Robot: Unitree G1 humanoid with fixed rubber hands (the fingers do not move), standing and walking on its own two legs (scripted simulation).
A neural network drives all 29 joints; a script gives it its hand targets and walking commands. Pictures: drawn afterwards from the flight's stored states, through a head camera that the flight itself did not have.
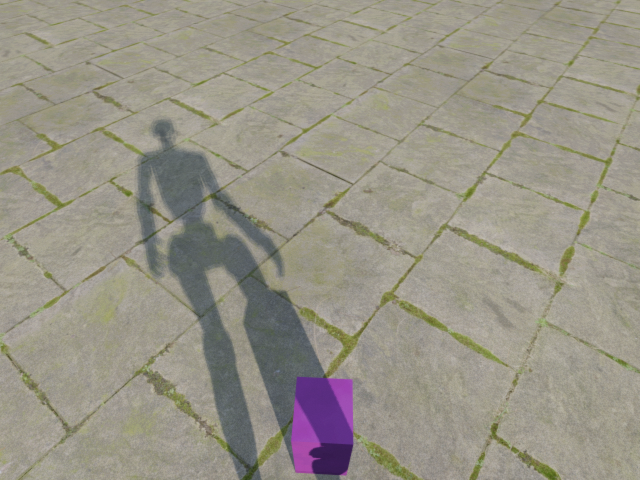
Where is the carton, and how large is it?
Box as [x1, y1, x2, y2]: [291, 377, 352, 475]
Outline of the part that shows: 297,377 291,437 295,471 345,475 352,447 352,379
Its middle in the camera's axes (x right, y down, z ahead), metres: +0.01 +0.50 +1.04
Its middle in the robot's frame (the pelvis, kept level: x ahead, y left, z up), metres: +0.39 +0.00 -0.63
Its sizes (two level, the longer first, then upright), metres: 0.153 0.142 0.278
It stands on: the floor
